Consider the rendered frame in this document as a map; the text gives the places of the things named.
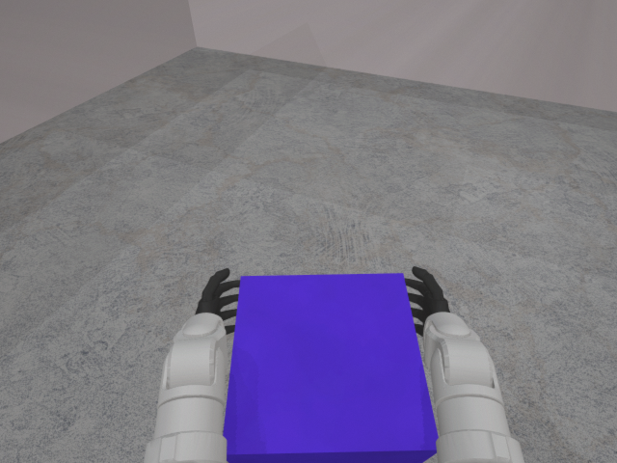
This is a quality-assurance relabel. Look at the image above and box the robot right hand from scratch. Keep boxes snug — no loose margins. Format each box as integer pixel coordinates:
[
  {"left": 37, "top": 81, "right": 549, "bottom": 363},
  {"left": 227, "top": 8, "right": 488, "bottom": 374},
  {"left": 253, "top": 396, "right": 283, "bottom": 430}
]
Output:
[{"left": 404, "top": 266, "right": 450, "bottom": 337}]

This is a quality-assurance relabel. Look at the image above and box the carton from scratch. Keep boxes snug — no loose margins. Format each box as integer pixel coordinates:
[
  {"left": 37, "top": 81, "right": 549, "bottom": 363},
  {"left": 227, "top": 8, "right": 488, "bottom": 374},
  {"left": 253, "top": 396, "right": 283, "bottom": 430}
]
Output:
[{"left": 223, "top": 273, "right": 439, "bottom": 463}]

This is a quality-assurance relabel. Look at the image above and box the right robot forearm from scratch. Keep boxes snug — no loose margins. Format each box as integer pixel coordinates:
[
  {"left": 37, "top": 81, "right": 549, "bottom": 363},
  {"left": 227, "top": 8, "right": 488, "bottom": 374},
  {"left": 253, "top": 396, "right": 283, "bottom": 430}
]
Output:
[{"left": 423, "top": 312, "right": 524, "bottom": 463}]

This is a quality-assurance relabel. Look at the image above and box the robot left hand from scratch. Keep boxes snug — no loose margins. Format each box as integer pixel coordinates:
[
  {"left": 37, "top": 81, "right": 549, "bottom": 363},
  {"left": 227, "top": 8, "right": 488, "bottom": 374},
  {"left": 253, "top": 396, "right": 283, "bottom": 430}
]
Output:
[{"left": 195, "top": 268, "right": 240, "bottom": 334}]

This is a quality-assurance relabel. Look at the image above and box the left robot forearm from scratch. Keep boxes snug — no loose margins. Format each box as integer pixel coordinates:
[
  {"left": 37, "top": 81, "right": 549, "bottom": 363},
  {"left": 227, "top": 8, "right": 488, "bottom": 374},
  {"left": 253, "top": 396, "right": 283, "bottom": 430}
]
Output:
[{"left": 144, "top": 313, "right": 228, "bottom": 463}]

